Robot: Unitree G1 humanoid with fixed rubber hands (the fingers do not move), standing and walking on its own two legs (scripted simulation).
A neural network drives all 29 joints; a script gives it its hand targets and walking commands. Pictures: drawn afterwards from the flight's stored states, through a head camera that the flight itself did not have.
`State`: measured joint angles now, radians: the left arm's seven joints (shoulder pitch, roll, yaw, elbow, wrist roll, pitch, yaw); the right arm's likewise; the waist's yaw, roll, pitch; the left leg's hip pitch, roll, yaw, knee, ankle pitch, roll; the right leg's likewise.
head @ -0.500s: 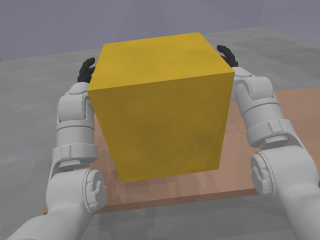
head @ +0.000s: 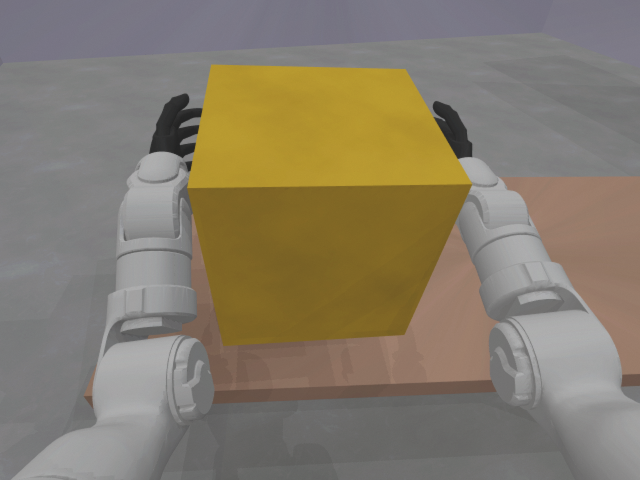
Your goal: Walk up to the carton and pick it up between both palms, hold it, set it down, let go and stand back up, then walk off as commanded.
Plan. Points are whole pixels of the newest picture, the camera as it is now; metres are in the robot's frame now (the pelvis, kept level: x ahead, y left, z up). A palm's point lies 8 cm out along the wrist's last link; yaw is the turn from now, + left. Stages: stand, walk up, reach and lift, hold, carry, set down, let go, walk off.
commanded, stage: set down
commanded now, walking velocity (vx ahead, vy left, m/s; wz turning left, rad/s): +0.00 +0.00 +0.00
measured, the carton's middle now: (313, 208) +0.39 +0.03 +0.17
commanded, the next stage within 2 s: none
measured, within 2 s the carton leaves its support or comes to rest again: neither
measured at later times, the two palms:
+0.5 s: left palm (164, 171) +0.39 +0.21 +0.23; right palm (437, 171) +0.42 -0.13 +0.22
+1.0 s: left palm (168, 186) +0.39 +0.21 +0.21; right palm (427, 180) +0.44 -0.12 +0.19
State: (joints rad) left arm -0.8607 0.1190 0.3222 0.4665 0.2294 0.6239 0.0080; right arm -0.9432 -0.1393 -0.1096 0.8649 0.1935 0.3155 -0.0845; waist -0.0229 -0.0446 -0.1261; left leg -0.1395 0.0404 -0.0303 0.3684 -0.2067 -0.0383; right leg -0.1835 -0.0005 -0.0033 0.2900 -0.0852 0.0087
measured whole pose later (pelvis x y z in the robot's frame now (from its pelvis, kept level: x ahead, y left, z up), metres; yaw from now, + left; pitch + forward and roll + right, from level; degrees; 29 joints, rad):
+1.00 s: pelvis +0.01 +0.00 +0.00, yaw +1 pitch +0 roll -1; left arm -0.80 0.07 0.31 0.46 0.19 0.57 0.09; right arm -0.94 -0.16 -0.12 0.94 0.17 0.24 -0.02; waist 0.05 0.01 -0.08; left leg -0.14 0.04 -0.04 0.36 -0.22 -0.04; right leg -0.18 0.00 -0.01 0.29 -0.10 0.01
